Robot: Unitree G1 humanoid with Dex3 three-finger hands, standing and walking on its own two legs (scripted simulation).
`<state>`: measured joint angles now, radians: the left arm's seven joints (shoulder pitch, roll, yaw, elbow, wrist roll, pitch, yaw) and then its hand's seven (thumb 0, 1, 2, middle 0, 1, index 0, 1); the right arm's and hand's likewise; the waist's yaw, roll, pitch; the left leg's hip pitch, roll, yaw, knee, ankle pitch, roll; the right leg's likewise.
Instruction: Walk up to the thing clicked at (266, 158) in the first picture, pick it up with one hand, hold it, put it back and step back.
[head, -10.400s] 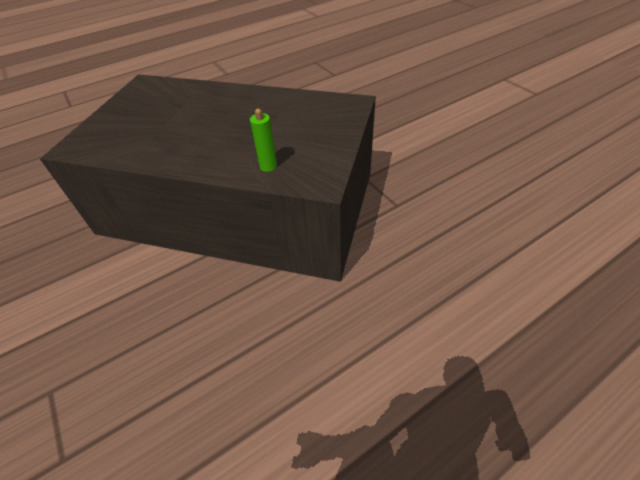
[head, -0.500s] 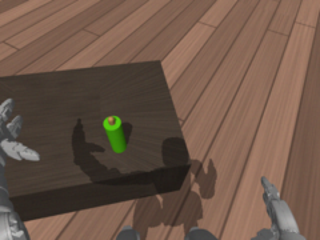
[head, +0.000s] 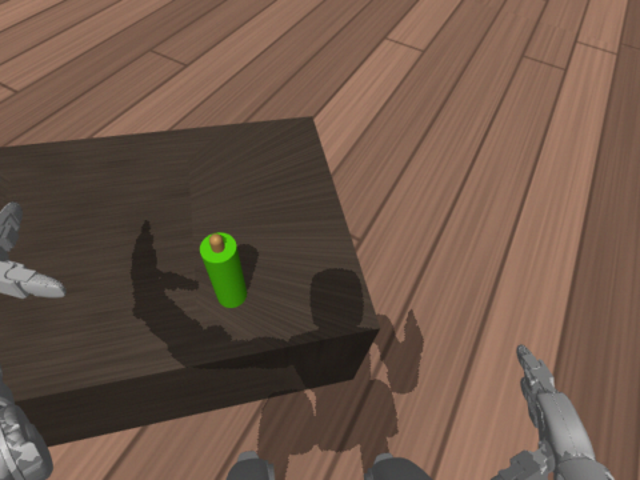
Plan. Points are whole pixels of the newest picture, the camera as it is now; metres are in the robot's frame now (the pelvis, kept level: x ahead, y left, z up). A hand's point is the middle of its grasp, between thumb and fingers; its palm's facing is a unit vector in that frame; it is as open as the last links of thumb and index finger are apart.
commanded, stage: go down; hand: left
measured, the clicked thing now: (224, 269) +0.50 +0.14 -0.18
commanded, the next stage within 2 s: none
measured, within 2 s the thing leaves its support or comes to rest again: neither
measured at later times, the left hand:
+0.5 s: hand (37, 217) +0.45 +0.32 +0.07, palm faces +0.13 -0.99 -0.01, open 16.8 cm
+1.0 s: hand (42, 198) +0.47 +0.32 +0.08, palm faces +0.12 -0.99 -0.01, open 16.7 cm
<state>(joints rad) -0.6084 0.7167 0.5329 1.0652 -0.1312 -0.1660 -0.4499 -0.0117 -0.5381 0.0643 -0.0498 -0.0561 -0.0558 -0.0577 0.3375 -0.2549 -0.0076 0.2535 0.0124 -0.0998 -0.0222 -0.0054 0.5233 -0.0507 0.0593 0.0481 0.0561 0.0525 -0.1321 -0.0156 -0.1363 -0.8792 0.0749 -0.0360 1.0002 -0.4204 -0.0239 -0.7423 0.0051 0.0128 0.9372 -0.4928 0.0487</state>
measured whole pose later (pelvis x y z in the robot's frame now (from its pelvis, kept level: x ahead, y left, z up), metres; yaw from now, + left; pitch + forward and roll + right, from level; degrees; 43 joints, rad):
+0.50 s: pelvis -0.01 +0.01 -0.01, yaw +0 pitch +18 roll -4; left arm -0.72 0.75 0.54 1.12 -0.12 -0.22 -0.43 -0.01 -0.38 0.05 -0.05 -0.05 -0.06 -0.04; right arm 0.36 -0.26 0.01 0.17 0.00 -0.09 -0.01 -0.01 0.54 -0.04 0.06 0.05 0.06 0.05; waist -0.17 -0.02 -0.13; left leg -0.93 0.08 -0.04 1.03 -0.42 -0.02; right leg -0.79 0.01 0.02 0.96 -0.49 0.06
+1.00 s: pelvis -0.01 +0.01 -0.01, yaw -1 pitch +20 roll -4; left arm -0.78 0.78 0.56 1.14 -0.11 -0.27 -0.43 -0.01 -0.35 0.08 -0.04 -0.05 -0.04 -0.05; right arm 0.35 -0.26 0.03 0.13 -0.01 -0.08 0.00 -0.01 0.54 -0.05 0.06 0.05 0.06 0.05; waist -0.19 -0.02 -0.13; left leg -0.97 0.08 -0.04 1.05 -0.43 -0.02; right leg -0.82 0.01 0.01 0.97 -0.49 0.06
